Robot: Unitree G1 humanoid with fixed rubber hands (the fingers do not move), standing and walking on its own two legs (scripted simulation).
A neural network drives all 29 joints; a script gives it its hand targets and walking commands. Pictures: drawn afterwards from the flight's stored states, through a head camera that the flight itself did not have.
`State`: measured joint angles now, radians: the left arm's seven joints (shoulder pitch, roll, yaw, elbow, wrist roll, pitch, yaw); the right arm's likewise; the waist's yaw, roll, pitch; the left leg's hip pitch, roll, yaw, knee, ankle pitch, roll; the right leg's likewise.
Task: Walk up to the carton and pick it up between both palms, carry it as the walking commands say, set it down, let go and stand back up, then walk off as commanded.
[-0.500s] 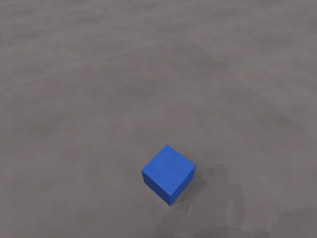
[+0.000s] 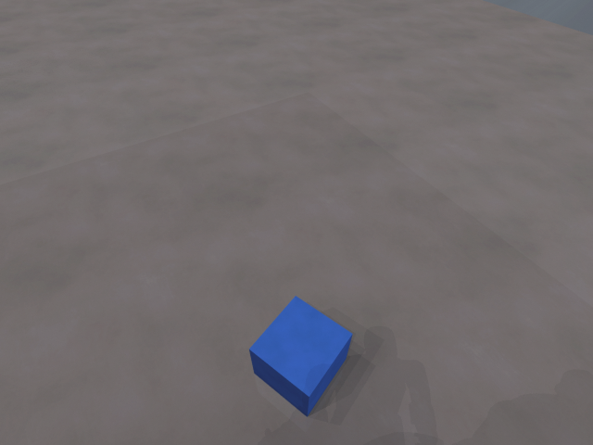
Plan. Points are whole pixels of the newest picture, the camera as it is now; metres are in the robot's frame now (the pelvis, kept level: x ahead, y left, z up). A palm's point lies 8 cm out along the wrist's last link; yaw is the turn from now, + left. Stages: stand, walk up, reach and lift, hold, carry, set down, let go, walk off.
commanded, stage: walk up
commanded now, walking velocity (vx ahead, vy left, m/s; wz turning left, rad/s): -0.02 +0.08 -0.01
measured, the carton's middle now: (301, 354) +0.53 +0.02 -0.67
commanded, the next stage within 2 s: none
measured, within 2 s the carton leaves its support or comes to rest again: neither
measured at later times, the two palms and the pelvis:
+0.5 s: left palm out of the picture +0.03 +0.26 -0.14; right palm out of the picture +0.06 -0.21 -0.14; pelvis +0.03 +0.03 +0.00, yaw -2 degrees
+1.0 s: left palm out of the picture +0.05 +0.30 -0.14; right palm out of the picture +0.09 -0.18 -0.13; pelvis +0.05 +0.07 +0.01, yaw -4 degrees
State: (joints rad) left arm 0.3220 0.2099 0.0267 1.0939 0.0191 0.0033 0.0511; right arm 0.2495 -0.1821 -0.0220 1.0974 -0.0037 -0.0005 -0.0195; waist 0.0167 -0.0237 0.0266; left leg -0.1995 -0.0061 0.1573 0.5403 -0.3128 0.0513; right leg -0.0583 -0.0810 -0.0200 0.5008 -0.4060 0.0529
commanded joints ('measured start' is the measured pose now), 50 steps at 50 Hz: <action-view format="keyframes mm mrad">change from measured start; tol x64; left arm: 1 29 43 1 -56 -2 3 2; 50 68 270 73 2 0 13 36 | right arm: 1 68 -149 -16 -13 7 6 -19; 50 -189 -160 -53 -219 -48 29 39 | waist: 1 -18 153 0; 50 54 -94 127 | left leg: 1 140 210 -208 -123 767 30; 7 -45 185 -241 -208 -259 57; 18 217 222 -175 -40 1159 10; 29 -267 29 -97 186 -211 -84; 37 176 185 -146 -106 884 -9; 50 -493 119 -219 476 -87 -137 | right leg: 1 -174 21 -29 110 -26 -18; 14 -83 -135 72 -67 691 -90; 23 -229 13 -19 159 -140 -27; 30 62 -354 281 -108 1064 -231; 38 -199 15 -40 40 -54 -4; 50 -30 -364 533 -335 70 -247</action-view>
